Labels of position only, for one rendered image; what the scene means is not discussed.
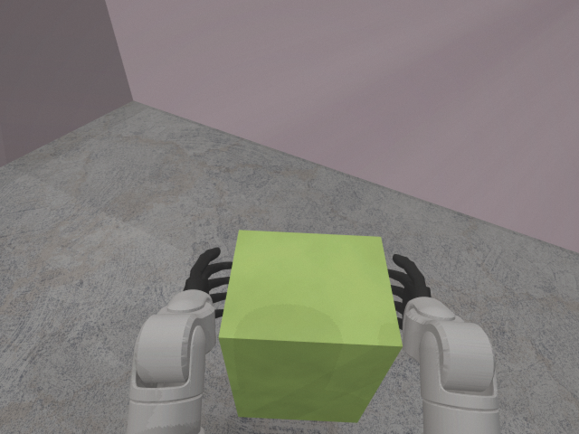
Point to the robot left hand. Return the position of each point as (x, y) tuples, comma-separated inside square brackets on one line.
[(200, 273)]

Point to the robot right hand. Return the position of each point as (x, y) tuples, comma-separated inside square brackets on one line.
[(414, 284)]

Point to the carton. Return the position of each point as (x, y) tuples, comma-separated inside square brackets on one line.
[(309, 327)]

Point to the robot right forearm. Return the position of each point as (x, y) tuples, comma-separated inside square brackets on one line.
[(457, 369)]

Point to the robot left forearm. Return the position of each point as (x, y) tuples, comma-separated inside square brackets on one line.
[(167, 378)]

